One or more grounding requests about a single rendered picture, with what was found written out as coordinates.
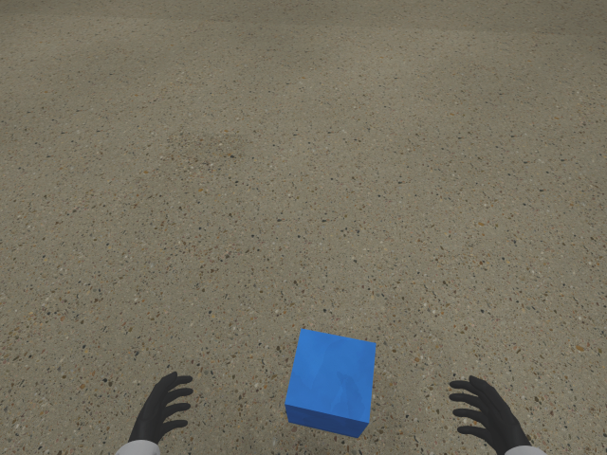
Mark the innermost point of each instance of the right robot hand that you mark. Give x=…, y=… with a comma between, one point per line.
x=502, y=429

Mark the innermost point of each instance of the left robot hand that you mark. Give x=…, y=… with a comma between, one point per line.
x=149, y=424

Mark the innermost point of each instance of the carton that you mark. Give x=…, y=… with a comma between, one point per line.
x=330, y=386

